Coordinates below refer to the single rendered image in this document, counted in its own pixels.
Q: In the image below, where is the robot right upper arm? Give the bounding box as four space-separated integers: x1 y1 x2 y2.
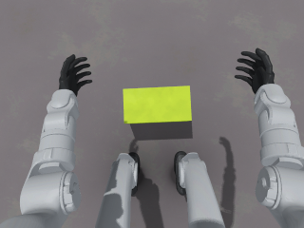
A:
255 165 304 228

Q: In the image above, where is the robot left forearm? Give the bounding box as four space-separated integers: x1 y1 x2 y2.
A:
20 89 80 214

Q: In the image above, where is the robot right forearm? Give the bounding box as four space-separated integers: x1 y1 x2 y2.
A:
254 84 304 171

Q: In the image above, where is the right robot hand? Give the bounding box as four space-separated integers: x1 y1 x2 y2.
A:
235 48 275 94

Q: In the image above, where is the robot left thigh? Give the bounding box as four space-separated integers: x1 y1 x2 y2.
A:
94 159 138 228

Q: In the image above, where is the robot left upper arm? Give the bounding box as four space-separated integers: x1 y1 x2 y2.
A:
0 170 82 228

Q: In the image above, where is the robot right foot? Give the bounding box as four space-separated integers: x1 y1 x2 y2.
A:
174 151 187 195

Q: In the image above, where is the carton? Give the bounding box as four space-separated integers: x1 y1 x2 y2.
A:
123 85 192 124

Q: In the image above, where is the left robot hand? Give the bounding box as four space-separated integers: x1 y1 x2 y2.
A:
59 54 93 97

